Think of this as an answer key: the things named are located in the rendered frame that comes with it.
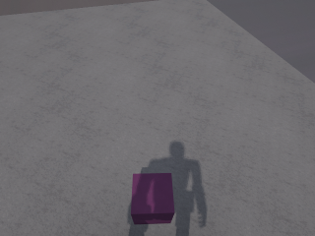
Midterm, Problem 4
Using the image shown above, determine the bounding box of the carton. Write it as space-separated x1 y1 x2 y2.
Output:
131 173 175 225

